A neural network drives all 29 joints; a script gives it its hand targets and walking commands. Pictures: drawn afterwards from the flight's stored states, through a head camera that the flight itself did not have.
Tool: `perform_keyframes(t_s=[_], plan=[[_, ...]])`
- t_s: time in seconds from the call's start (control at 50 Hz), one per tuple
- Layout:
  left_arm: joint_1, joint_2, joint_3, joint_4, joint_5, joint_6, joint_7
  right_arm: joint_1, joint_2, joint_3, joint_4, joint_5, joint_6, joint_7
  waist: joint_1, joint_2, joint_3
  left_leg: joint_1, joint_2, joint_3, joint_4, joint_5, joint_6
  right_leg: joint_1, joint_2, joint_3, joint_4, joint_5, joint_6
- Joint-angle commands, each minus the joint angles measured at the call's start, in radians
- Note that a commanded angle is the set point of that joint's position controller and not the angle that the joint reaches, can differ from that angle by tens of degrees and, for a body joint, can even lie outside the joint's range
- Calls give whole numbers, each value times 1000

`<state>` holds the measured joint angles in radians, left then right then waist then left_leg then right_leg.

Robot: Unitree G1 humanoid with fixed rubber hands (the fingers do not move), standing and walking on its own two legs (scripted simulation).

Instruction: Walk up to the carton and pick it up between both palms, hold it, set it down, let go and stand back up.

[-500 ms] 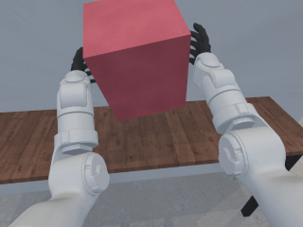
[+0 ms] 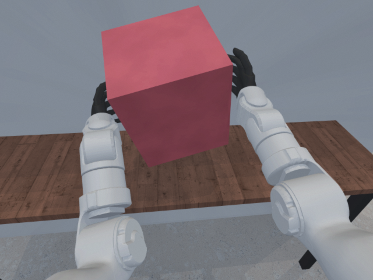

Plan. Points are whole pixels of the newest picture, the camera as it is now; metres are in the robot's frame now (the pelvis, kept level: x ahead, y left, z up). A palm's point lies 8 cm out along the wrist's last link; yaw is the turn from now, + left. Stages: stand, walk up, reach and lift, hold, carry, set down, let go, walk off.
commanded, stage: set down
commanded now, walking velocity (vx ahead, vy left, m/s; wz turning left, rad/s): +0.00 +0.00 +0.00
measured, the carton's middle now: (171, 93) +0.46 +0.04 +0.22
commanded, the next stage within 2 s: none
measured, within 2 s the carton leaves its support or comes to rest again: neither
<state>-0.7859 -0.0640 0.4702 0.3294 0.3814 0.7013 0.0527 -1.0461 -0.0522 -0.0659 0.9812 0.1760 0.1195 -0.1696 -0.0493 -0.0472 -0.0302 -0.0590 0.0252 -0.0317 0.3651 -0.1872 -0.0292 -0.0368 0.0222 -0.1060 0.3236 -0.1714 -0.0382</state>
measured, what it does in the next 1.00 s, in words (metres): stands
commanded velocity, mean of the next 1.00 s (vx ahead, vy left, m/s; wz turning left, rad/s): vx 0.00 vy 0.00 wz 0.00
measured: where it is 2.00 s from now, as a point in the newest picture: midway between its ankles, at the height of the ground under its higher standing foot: outside the picture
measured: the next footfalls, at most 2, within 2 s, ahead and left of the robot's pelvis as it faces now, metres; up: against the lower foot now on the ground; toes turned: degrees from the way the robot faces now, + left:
none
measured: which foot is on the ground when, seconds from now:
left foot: down 0.00-1.00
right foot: down 0.00-1.00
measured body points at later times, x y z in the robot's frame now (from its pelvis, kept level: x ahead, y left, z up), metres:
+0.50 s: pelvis +0.03 +0.00 +0.00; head +0.00 +0.02 +0.45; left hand +0.42 +0.18 +0.19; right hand +0.46 -0.11 +0.22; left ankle +0.02 +0.13 -0.75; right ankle +0.02 -0.09 -0.75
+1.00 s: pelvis +0.01 +0.00 +0.00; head -0.03 +0.02 +0.45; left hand +0.38 +0.19 +0.17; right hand +0.43 -0.10 +0.19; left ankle +0.02 +0.13 -0.75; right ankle +0.02 -0.09 -0.75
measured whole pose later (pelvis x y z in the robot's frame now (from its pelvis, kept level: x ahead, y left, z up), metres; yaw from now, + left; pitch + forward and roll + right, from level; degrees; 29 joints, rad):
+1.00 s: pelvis +0.01 +0.00 +0.00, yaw +0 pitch -6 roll +0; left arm -0.72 -0.13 0.47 0.33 0.38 0.59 0.14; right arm -0.98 -0.05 -0.14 1.12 0.10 0.03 -0.07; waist 0.02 -0.05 0.01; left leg -0.06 0.03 -0.03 0.36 -0.19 -0.03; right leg -0.04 0.03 -0.11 0.32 -0.18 -0.05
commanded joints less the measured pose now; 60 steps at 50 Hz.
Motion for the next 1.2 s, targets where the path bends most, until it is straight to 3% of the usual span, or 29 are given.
perform_keyframes(t_s=[0.0,0.02,0.1,0.14,0.24,0.3,0.42,0.44,0.56,0.62,0.68,0.72,0.76,0.8,0.86,0.94,0.98,1.0,1.06,1.1,1.12,1.16,1.18], plan=[[-918,-375,-348,-45,-96,-161,-145,-689,477,-3,-158,-91,-40,200,83,49,-336,37,-49,96,-108,87,13,132,4,-9,-51,-14,76],[-907,-377,-357,-26,-101,-162,-142,-679,471,-20,-136,-100,-45,203,71,55,-323,21,-47,91,-111,75,13,125,2,-10,-53,-20,72],[-889,-399,-387,-57,-127,-186,-125,-699,502,35,-183,-82,-70,211,103,53,-416,47,-48,93,-78,169,11,156,9,-9,-38,75,74],[-867,-417,-406,-72,-143,-191,-121,-693,500,54,-196,-64,-79,211,100,58,-456,69,-48,93,-55,242,5,168,11,-7,-31,140,76],[-766,-392,-360,-18,-107,-178,-122,-630,459,59,-146,-63,-66,202,111,43,-394,68,-50,90,-50,319,1,200,11,-2,-37,205,79],[-741,-422,-397,-79,-120,-171,-119,-609,432,89,-172,-34,-70,194,93,74,-419,116,-43,81,-21,454,-26,216,20,-6,-29,303,73],[-689,-475,-475,-218,-156,-189,-98,-578,463,179,-254,7,-88,194,93,102,-549,198,-38,68,50,704,-57,233,34,-6,6,517,66],[-666,-472,-465,-216,-146,-186,-95,-582,456,181,-261,13,-89,194,107,112,-554,189,-44,76,54,712,-58,244,33,-2,9,544,66],[-693,-488,-506,-300,-159,-200,-78,-583,467,238,-310,25,-102,196,114,131,-593,219,-37,67,79,801,-73,220,37,0,22,592,60],[-717,-501,-513,-329,-161,-208,-66,-558,465,222,-263,19,-100,205,107,144,-593,252,-28,62,83,812,-78,180,37,0,11,547,56],[-742,-488,-476,-283,-137,-215,-59,-581,453,188,-228,-6,-104,217,134,131,-563,231,-22,67,64,763,-74,160,36,0,-1,482,52],[-750,-488,-467,-259,-127,-217,-55,-587,438,153,-201,-25,-108,223,132,138,-546,249,-18,71,58,736,-76,112,40,-5,-14,412,49],[-756,-473,-425,-232,-96,-224,-53,-560,427,115,-117,-44,-105,238,153,135,-499,254,-12,79,42,688,-71,86,42,-8,-33,313,43],[-748,-464,-396,-162,-74,-218,-55,-560,378,47,-43,-73,-101,253,146,131,-409,235,-6,75,12,579,-70,43,41,-15,-58,185,30],[-731,-444,-346,-74,-43,-216,-59,-574,353,-21,-13,-114,-103,266,162,113,-352,171,-10,88,-26,433,-54,37,32,-10,-65,98,26],[-788,-438,-341,2,-72,-229,-50,-652,333,-122,-37,-182,-121,285,144,88,-340,55,-17,99,-76,208,-27,11,15,-15,-63,-12,31],[-792,-435,-337,49,-87,-246,-41,-717,352,-145,-100,-210,-136,293,154,60,-361,-10,-23,107,-89,134,-11,13,11,-11,-58,-43,36],[-806,-411,-321,75,-89,-254,-37,-723,360,-163,-79,-228,-133,298,161,48,-350,-47,-24,113,-103,81,2,16,4,-4,-57,-65,42],[-794,-426,-308,128,-100,-278,-25,-736,361,-211,-79,-278,-147,313,155,51,-365,-88,-26,114,-108,62,5,-8,0,-7,-56,-71,38],[-745,-416,-286,167,-93,-285,-22,-744,382,-193,-106,-291,-153,313,179,22,-404,-97,-29,119,-102,103,16,23,1,-1,-55,-31,46],[-736,-412,-274,184,-90,-286,-21,-726,368,-213,-77,-297,-148,313,168,26,-385,-107,-30,120,-108,96,18,28,-3,2,-58,-33,48],[-707,-404,-244,210,-79,-287,-22,-707,356,-211,-60,-300,-142,321,184,30,-362,-108,-27,121,-111,122,20,27,-3,7,-56,-25,48],[-721,-417,-238,199,-77,-292,-21,-701,359,-223,-50,-303,-142,322,174,42,-394,-99,-29,121,-104,153,15,31,-3,6,-52,-6,50]])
